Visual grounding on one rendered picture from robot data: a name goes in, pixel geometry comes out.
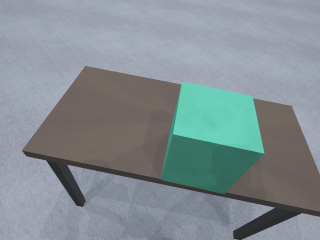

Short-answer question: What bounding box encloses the table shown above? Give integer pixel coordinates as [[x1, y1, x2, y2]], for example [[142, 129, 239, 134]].
[[22, 66, 320, 240]]

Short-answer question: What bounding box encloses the carton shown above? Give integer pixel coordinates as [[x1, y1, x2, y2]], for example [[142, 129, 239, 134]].
[[161, 82, 265, 194]]

